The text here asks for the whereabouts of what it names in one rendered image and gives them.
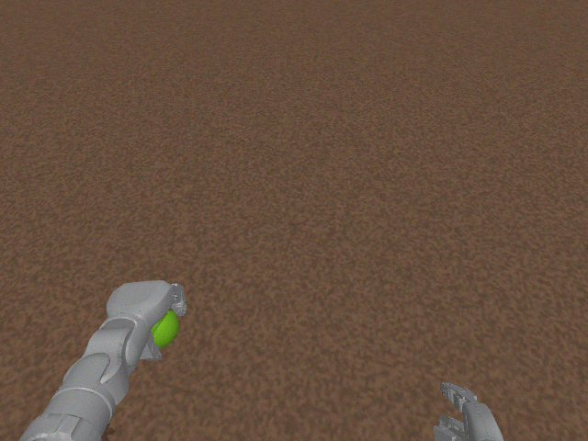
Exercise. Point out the left robot arm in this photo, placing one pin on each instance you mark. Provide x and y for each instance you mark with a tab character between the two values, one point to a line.
92	387

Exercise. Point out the ball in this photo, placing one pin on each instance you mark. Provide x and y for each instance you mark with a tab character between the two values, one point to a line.
165	330

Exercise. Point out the left robot hand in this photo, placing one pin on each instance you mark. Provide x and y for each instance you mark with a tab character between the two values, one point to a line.
150	301

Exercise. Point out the right robot hand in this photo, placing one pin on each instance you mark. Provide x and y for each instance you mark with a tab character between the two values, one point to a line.
478	422

